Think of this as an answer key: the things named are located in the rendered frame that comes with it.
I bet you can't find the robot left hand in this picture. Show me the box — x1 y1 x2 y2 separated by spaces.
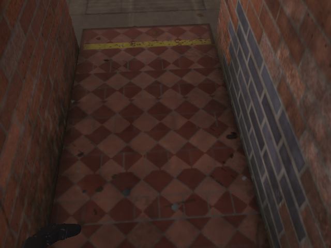
21 223 81 248

